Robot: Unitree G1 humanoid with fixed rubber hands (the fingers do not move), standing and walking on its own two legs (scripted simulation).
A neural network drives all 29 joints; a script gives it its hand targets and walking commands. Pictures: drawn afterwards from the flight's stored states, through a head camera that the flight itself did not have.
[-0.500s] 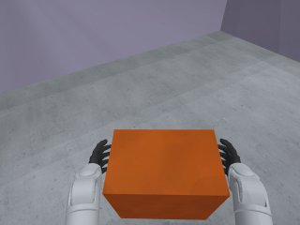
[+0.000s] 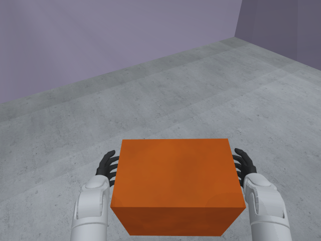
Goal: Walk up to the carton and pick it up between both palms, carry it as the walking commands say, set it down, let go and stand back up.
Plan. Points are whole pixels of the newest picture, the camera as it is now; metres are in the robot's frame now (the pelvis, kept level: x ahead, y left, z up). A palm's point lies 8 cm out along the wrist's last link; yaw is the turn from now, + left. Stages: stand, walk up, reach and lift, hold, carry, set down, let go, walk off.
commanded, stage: hold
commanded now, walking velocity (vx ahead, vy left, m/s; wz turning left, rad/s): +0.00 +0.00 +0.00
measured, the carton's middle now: (174, 191) +0.28 -0.01 -0.03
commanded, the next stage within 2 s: carry in 0.98 s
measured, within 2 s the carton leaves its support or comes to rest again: neither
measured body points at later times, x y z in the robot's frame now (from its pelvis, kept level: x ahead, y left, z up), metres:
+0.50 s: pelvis +0.00 +0.00 +0.00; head -0.02 +0.00 +0.45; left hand +0.29 +0.18 +0.03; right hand +0.29 -0.19 +0.03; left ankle -0.01 +0.14 -0.75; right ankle +0.02 -0.14 -0.75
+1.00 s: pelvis +0.00 +0.00 +0.00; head -0.02 +0.00 +0.45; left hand +0.29 +0.18 +0.03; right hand +0.29 -0.19 +0.03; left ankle +0.00 +0.14 -0.75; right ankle +0.02 -0.14 -0.75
